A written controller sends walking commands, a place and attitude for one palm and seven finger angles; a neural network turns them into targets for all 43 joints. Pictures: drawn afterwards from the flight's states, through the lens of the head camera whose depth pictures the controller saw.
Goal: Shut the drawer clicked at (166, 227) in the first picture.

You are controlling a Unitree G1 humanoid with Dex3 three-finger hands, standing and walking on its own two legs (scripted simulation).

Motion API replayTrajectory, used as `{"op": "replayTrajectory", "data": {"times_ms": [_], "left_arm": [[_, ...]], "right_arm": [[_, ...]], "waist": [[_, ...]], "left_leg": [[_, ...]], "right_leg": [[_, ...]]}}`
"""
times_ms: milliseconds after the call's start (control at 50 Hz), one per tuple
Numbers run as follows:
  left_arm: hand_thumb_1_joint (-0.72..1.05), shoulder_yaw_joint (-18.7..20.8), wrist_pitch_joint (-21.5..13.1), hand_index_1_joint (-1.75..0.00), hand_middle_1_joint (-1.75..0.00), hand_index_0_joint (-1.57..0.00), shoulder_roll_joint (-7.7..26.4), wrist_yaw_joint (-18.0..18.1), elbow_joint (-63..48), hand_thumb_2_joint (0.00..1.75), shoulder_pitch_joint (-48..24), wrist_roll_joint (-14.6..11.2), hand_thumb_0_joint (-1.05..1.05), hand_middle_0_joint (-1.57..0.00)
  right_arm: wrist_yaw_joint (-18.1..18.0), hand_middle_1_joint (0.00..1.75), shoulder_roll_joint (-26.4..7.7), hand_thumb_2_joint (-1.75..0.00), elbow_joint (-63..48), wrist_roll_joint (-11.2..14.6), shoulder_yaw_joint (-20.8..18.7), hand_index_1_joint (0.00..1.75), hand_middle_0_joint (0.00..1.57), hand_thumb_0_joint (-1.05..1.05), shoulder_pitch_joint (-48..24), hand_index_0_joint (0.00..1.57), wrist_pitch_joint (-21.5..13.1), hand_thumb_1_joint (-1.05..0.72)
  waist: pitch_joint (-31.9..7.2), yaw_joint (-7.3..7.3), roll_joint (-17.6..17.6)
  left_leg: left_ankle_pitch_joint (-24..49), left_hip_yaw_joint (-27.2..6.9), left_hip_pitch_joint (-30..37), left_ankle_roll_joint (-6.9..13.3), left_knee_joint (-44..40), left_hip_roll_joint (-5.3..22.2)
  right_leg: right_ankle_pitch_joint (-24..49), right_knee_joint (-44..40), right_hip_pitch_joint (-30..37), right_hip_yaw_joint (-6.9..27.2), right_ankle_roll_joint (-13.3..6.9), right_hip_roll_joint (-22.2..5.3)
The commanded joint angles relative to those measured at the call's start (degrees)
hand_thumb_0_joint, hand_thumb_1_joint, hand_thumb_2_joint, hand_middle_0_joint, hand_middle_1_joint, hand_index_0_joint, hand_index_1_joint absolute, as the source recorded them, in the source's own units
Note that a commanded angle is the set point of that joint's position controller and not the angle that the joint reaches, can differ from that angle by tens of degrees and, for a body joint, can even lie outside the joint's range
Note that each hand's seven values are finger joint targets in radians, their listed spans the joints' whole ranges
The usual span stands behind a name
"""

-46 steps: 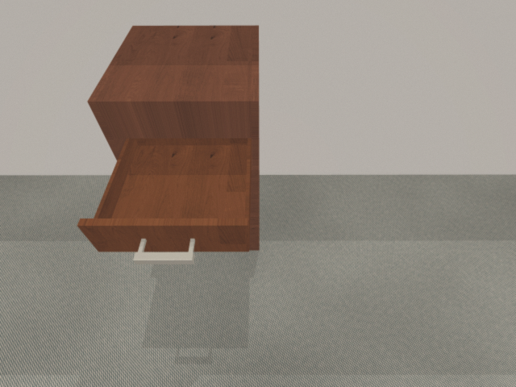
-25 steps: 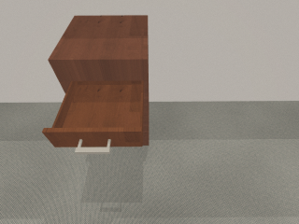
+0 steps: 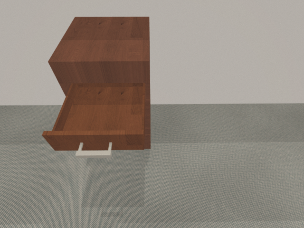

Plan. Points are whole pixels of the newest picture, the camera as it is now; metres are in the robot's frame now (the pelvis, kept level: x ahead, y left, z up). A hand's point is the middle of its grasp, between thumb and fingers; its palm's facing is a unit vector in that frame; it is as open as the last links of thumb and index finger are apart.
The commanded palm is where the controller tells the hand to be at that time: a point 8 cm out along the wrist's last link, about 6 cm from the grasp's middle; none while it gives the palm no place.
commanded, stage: take the last steps up to it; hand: left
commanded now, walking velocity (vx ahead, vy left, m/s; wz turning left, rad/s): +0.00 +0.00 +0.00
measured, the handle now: (94, 149) +0.42 +0.26 -0.19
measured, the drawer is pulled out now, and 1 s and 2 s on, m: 0.29 0.29 0.29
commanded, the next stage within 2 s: come to a stop and stand still in 0.46 s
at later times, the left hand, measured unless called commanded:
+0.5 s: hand out of the picture +0.01 +0.18 -0.18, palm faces +0.10 -0.98 -0.17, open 7.3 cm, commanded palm none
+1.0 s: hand out of the picture +0.06 +0.19 -0.17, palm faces +0.09 -0.97 -0.24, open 7.3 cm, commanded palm none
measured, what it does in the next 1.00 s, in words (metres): shifts its weight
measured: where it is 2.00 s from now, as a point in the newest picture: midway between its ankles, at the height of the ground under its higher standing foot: outside the picture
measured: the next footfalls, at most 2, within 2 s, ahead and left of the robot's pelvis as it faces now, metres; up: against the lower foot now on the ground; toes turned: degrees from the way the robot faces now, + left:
none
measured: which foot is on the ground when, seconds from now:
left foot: down 0.00-1.00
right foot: down 0.00-1.00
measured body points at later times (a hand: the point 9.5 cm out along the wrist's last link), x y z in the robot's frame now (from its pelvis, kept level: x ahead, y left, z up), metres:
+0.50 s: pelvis +0.05 +0.02 -0.01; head +0.08 +0.03 +0.44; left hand +0.01 +0.23 -0.17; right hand -0.02 -0.17 -0.16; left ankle -0.02 +0.14 -0.74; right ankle +0.00 -0.08 -0.74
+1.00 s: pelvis +0.06 +0.01 +0.00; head +0.13 +0.00 +0.44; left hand +0.06 +0.24 -0.15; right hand +0.08 -0.21 -0.17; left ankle -0.01 +0.14 -0.74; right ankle +0.00 -0.09 -0.74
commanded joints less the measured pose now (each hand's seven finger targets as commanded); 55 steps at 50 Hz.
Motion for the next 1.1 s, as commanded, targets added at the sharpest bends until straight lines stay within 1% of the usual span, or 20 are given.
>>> {"op": "replayTrajectory", "data": {"times_ms": [0,60,160,240,320,400,480,540,600,660,680,740,820,900,940,960,980,1000,1020,1080], "left_arm": [[0.90,0.9,-0.3,-0.30,-0.30,-0.20,5.2,0.2,-0.9,0.90,6.3,-0.1,0.00,-0.20],[0.90,1.1,-0.4,-0.30,-0.30,-0.20,5.2,0.2,-0.8,0.90,6.4,0.0,0.00,-0.20],[0.90,2.1,0.3,-0.30,-0.30,-0.20,6.8,0.0,-1.4,0.90,6.7,0.4,0.00,-0.20],[0.90,2.8,0.6,-0.30,-0.30,-0.20,7.2,-0.1,-2.1,0.90,6.4,0.4,0.00,-0.20],[0.90,2.6,0.3,-0.30,-0.30,-0.20,5.1,-0.6,-2.8,0.90,5.9,0.4,0.00,-0.20],[0.90,2.3,-0.3,-0.30,-0.30,-0.20,3.6,-0.7,-2.8,0.90,6.6,0.2,0.00,-0.20],[0.90,2.7,-0.6,-0.30,-0.30,-0.20,3.9,-0.5,-2.4,0.90,8.2,0.0,0.00,-0.20],[0.90,3.4,-0.8,-0.30,-0.30,-0.20,5.6,-0.1,-2.2,0.90,9.5,-0.2,0.00,-0.20],[0.90,3.2,-0.7,-0.30,-0.30,-0.20,5.5,0.6,-2.5,0.90,8.1,-0.7,0.00,-0.20],[0.90,3.1,-0.1,-0.30,-0.30,-0.20,5.1,0.9,-3.2,0.90,6.9,-0.9,0.00,-0.20],[0.90,3.2,0.2,-0.30,-0.30,-0.20,5.5,1.0,-3.3,0.90,6.6,-0.9,0.00,-0.20],[0.90,2.9,1.0,-0.30,-0.30,-0.20,5.3,0.8,-3.6,0.90,4.4,-0.7,0.00,-0.20],[0.90,2.9,1.1,-0.30,-0.30,-0.20,6.2,0.7,-3.8,0.90,4.8,-0.5,0.00,-0.20],[0.90,2.6,0.6,-0.30,-0.30,-0.20,7.4,0.7,-4.5,0.90,4.4,-0.5,0.00,-0.20],[0.90,2.5,0.0,-0.30,-0.30,-0.20,7.7,0.8,-4.5,0.90,5.3,-0.5,0.00,-0.20],[0.90,2.5,-1.8,-0.30,-0.30,-0.20,20.0,0.7,-8.9,0.90,1.7,-0.8,0.00,-0.20],[0.90,4.2,-1.9,-0.30,-0.30,-0.20,15.3,1.0,-10.5,0.90,0.3,-0.2,0.00,-0.20],[0.90,4.0,-2.1,-0.30,-0.30,-0.20,13.2,0.7,-9.7,0.90,0.1,-0.2,0.00,-0.20],[0.90,3.3,-2.0,-0.30,-0.30,-0.20,12.2,0.7,-9.3,0.90,2.3,-0.3,0.00,-0.20],[0.90,2.6,-1.2,-0.30,-0.30,-0.20,12.2,1.1,-8.4,0.90,3.9,0.5,0.00,-0.20]], "right_arm": [[-0.3,0.30,-3.8,-0.90,0.2,0.2,-0.5,0.30,0.20,0.00,7.1,0.20,-0.1,-0.90],[-0.3,0.30,-3.9,-0.90,0.3,0.1,-0.5,0.30,0.20,0.00,7.3,0.20,0.0,-0.90],[0.1,0.30,-3.8,-0.90,-0.2,-0.4,-0.9,0.30,0.20,0.00,8.4,0.20,0.7,-0.90],[0.1,0.30,-3.0,-0.90,-0.3,-0.7,-0.8,0.30,0.20,0.00,9.9,0.20,0.5,-0.90],[-0.2,0.30,-3.5,-0.90,0.1,-0.6,-0.7,0.30,0.20,0.00,11.2,0.20,-0.6,-0.90],[-0.9,0.30,-5.0,-0.90,0.2,-0.1,-1.0,0.30,0.20,0.00,11.9,0.20,-1.5,-0.90],[-1.3,0.30,-4.8,-0.90,-0.4,0.2,-1.0,0.30,0.20,0.00,10.9,0.20,-1.9,-0.90],[-1.5,0.30,-4.1,-0.90,-1.2,0.3,-0.9,0.30,0.20,0.00,9.8,0.20,-1.8,-0.90],[-2.1,0.30,-4.0,-0.90,-1.1,0.3,-1.1,0.30,0.20,0.00,10.1,0.20,-1.7,-0.90],[-2.5,0.30,-4.4,-0.90,-1.3,0.8,-1.3,0.30,0.20,0.00,9.6,0.20,-1.4,-0.90],[-2.5,0.30,-4.8,-0.90,-1.5,0.8,-1.4,0.30,0.20,0.00,8.8,0.20,-1.1,-0.90],[-2.4,0.30,-5.5,-0.90,-1.7,0.8,-1.6,0.30,0.20,0.00,6.6,0.20,-0.7,-0.90],[-1.9,0.30,-6.0,-0.90,-2.9,0.8,-1.7,0.30,0.20,0.00,5.2,0.20,-0.4,-0.90],[-1.5,0.30,-6.5,-0.90,-3.9,0.8,-1.2,0.30,0.20,0.00,4.8,0.20,-0.3,-0.90],[-1.8,0.30,-6.8,-0.90,-4.2,0.6,-0.9,0.30,0.20,0.00,4.7,0.20,-0.8,-0.90],[-0.3,0.30,-15.5,-0.90,-10.9,0.2,-2.7,0.30,0.20,0.00,-1.9,0.20,-1.4,-0.90],[-0.5,0.30,-17.0,-0.90,-11.9,-0.6,-5.1,0.30,0.20,0.00,-0.6,0.20,-2.8,-0.90],[-1.0,0.30,-13.4,-0.90,-11.2,-0.8,-4.9,0.30,0.20,0.00,-1.3,0.20,-3.3,-0.90],[-1.2,0.30,-11.3,-0.90,-11.3,-0.5,-4.0,0.30,0.20,0.00,-0.6,0.20,-2.7,-0.90],[0.0,0.30,-8.2,-0.90,-13.2,0.1,-2.9,0.30,0.20,0.00,-3.7,0.20,-0.4,-0.90]], "waist": [[2.8,-0.27,-0.9],[2.6,-0.27,-1.4],[5.6,0.08,-3.4],[6.7,-0.21,-3.7],[6.0,-0.38,3.9],[1.4,0.00,5.4],[-1.0,0.54,1.5],[-1.4,0.71,-3.3],[-2.7,-0.29,-5.0],[-3.5,-0.19,1.5],[-3.2,-0.01,2.2],[2.5,-0.04,1.9],[2.1,0.09,-0.5],[-5.0,-0.33,-1.8],[-8.5,-0.18,-1.1],[-8.3,0.50,-3.2],[-15.6,-0.28,2.1],[-20.0,-0.21,6.2],[-19.4,0.17,4.8],[-5.9,0.80,-13.6]], "left_leg": [[6.4,-2.7,-2.1,3.4,-3.2,3.1],[4.3,-2.5,-2.0,3.4,-2.6,2.6],[-5.5,-1.0,-6.8,3.7,0.4,0.0],[-5.6,-0.8,-8.2,4.1,2.5,-0.7],[0.4,-6.2,-6.3,6.3,-2.1,2.7],[13.6,-9.3,-2.8,8.1,-1.9,5.0],[23.2,-6.8,-1.7,7.3,1.9,3.0],[23.3,-3.0,-5.1,5.2,5.7,0.3],[35.6,-3.1,-1.6,3.6,5.4,0.5],[49.2,-4.0,3.1,2.9,5.1,2.2],[49.5,-4.3,4.0,2.7,4.5,2.9],[46.6,-5.8,3.2,3.0,1.4,4.0],[35.9,-4.8,2.3,3.7,0.7,3.3],[29.3,-4.7,4.3,3.6,-1.0,2.9],[38.9,-4.1,6.9,3.6,0.9,2.8],[40.9,-4.9,6.9,3.3,4.6,2.3],[41.1,-4.9,5.9,3.4,7.4,4.3],[43.6,-4.6,7.2,3.3,9.1,3.6],[38.2,-3.8,4.7,3.3,10.7,3.3],[-3.9,-1.3,-11.5,2.2,12.1,-0.5]], "right_leg": [[4.3,-6.1,-1.4,7.1,-1.0,-7.1],[1.2,-6.6,-1.7,7.0,-0.9,-7.2],[-15.6,-8.6,-3.7,9.0,-2.2,-8.4],[-18.5,-7.9,-5.3,9.3,-3.6,-9.4],[-7.8,0.1,-5.5,3.4,-2.3,-5.8],[2.1,5.6,-2.6,0.0,-1.5,-4.5],[11.3,5.9,1.5,0.6,-2.2,-6.1],[26.9,5.7,7.4,2.4,-3.1,-9.1],[45.8,8.7,7.7,0.8,-1.7,-9.5],[39.6,8.9,5.6,0.7,-0.8,-8.3],[34.5,8.1,4.9,0.9,-1.0,-8.0],[22.1,5.2,1.3,0.8,-0.9,-6.7],[23.2,1.7,2.3,2.5,-0.9,-7.6],[25.9,0.4,6.0,4.1,-0.3,-8.4],[36.9,2.2,8.5,3.6,-0.1,-8.7],[35.5,6.7,5.6,4.2,-0.8,-5.2],[25.4,9.3,5.3,4.8,-0.7,-7.8],[33.2,10.2,5.9,5.7,-1.3,-9.0],[37.2,9.4,7.1,6.4,-1.5,-10.0],[42.4,3.6,7.6,10.4,-2.4,-14.4]]}}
